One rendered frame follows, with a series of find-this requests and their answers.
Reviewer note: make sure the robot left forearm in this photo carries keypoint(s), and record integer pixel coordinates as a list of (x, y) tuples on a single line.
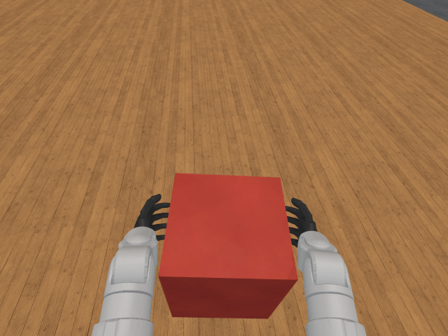
[(126, 309)]

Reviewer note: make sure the robot left hand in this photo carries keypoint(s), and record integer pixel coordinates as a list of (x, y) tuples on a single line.
[(146, 217)]

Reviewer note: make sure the robot right hand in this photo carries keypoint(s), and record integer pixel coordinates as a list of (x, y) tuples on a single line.
[(304, 222)]

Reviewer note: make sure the carton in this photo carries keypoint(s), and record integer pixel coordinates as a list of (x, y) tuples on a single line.
[(227, 249)]

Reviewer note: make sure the robot right forearm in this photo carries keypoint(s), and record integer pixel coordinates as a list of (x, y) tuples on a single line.
[(327, 288)]

